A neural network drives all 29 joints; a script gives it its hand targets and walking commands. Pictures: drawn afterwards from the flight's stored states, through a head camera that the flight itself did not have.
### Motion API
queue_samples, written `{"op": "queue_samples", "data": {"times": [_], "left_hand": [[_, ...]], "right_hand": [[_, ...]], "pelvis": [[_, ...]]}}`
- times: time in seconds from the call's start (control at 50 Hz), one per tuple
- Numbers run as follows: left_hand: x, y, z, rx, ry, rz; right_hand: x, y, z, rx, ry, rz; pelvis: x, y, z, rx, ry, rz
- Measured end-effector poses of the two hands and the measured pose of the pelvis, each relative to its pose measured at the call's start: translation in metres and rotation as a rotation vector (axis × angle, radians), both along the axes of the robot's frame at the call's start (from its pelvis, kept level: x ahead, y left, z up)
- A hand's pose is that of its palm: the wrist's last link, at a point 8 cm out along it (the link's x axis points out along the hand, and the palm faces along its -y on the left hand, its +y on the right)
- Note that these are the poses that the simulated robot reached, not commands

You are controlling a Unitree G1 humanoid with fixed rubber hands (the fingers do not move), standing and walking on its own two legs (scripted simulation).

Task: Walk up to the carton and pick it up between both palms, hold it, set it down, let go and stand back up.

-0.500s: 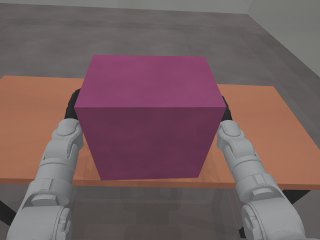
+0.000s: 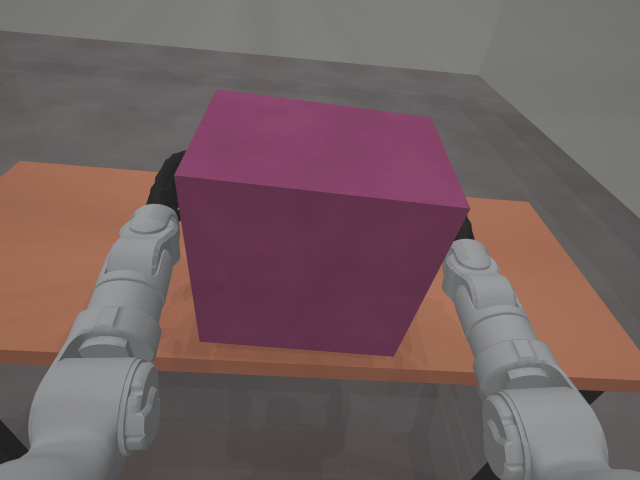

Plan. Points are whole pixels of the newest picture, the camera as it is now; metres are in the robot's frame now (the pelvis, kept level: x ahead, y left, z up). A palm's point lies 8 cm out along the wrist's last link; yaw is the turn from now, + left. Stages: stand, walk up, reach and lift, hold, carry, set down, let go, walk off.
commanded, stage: reach and lift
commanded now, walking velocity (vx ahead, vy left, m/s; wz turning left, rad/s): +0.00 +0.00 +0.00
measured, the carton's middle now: (311, 233) +0.42 +0.01 +0.13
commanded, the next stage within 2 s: hold in 1.84 s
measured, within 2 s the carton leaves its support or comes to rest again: neither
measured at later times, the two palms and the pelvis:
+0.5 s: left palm (161, 192) +0.40 +0.20 +0.21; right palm (463, 214) +0.40 -0.18 +0.20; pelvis +0.01 +0.00 +0.00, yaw +0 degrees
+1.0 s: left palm (152, 164) +0.40 +0.20 +0.24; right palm (469, 183) +0.41 -0.18 +0.24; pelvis +0.01 +0.00 +0.00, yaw +0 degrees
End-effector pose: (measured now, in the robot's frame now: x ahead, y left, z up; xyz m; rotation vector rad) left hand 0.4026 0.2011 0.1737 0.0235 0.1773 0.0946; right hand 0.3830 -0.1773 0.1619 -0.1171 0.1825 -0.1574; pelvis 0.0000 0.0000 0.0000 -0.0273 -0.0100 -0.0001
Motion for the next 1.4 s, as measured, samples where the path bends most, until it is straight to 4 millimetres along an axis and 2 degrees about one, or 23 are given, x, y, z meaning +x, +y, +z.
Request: {"op": "queue_samples", "data": {"times": [0.24, 0.36, 0.6, 0.78, 0.96, 1.08, 1.26, 1.4], "left_hand": [[0.009, -0.002, 0.004, 0.020, 0.038, 0.026], [0.003, -0.002, 0.014, 0.037, 0.024, 0.037], [-0.009, -0.001, 0.044, 0.038, 0.018, 0.042], [-0.005, 0.002, 0.066, 0.045, 0.008, 0.046], [-0.001, 0.003, 0.067, 0.048, 0.035, 0.046], [-0.008, 0.004, 0.067, 0.053, 0.043, 0.050], [-0.024, 0.005, 0.100, 0.055, -0.006, 0.051], [-0.020, 0.010, 0.119, 0.046, 0.017, 0.056]], "right_hand": [[0.020, -0.003, 0.005, 0.159, 0.031, -0.004], [0.021, -0.003, 0.021, 0.170, 0.016, 0.011], [0.011, -0.002, 0.046, 0.157, 0.010, 0.019], [0.018, 0.001, 0.076, 0.119, -0.002, 0.029], [0.023, 0.002, 0.079, 0.131, 0.024, 0.030], [0.019, 0.003, 0.082, 0.171, 0.032, 0.027], [0.003, 0.004, 0.114, 0.158, -0.018, 0.034], [0.007, 0.009, 0.132, 0.117, 0.003, 0.040]], "pelvis": [[0.014, -0.005, 0.000, 0.006, 0.018, 0.000], [0.015, -0.005, 0.001, 0.007, 0.020, 0.000], [0.009, -0.003, 0.000, 0.004, 0.013, 0.000], [0.007, -0.002, 0.000, 0.003, 0.010, 0.000], [0.009, -0.003, 0.000, 0.004, 0.013, 0.000], [0.008, -0.003, 0.000, 0.004, 0.011, 0.000], [0.000, -0.001, 0.000, 0.001, 0.000, -0.001], [-0.002, 0.000, 0.000, -0.001, -0.003, -0.001]]}}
